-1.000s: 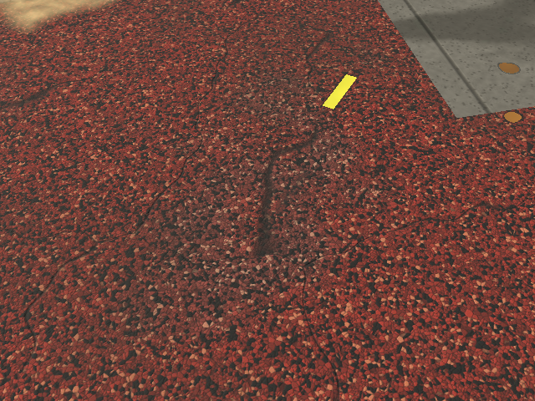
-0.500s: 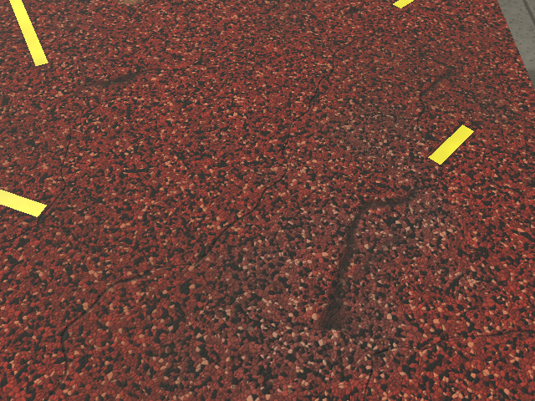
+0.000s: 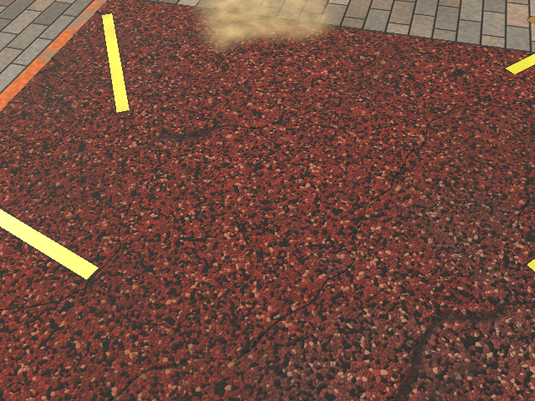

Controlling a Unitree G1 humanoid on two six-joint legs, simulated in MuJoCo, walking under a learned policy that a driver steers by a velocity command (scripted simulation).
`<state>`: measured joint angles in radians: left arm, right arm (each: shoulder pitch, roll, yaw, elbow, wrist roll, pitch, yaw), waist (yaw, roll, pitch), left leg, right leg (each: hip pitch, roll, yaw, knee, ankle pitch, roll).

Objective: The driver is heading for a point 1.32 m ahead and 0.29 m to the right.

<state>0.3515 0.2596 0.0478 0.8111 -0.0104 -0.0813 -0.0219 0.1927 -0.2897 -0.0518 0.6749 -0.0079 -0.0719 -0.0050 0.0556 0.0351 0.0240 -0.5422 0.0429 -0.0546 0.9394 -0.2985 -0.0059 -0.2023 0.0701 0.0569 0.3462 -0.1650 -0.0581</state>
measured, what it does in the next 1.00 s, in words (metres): walks ahead, turning right: left foot, then right foot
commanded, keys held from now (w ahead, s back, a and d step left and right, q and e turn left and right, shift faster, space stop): w+e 0.80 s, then w+q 0.20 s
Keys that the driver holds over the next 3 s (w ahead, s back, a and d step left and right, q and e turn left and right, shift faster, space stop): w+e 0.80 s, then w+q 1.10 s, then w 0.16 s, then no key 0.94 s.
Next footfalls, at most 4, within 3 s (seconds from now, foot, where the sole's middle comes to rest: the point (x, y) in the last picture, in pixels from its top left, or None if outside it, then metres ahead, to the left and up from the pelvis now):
0.24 left None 0.28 0.14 -0.78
0.74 right None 0.48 -0.20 -0.78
1.28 left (356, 271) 0.86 -0.15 -0.78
1.74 right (439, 214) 1.07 -0.42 -0.78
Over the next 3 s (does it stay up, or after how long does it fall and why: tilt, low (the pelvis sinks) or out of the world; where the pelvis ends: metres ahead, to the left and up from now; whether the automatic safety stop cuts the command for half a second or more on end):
stays up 1.29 -0.26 -0.01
